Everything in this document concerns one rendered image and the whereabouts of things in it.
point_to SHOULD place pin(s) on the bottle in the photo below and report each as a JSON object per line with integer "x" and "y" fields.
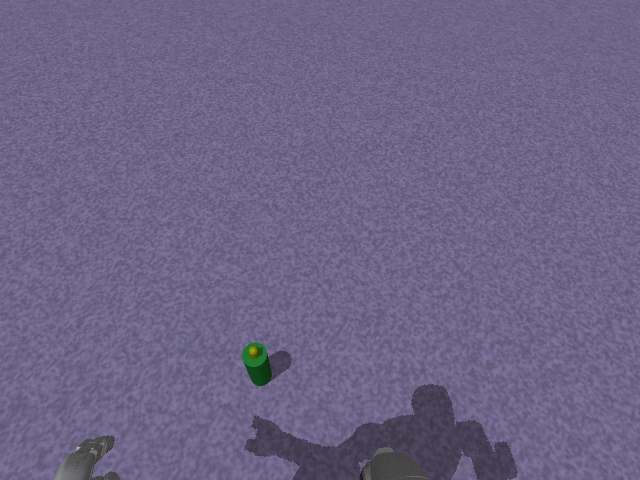
{"x": 256, "y": 361}

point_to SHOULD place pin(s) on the left robot hand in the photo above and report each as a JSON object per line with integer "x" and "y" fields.
{"x": 80, "y": 465}

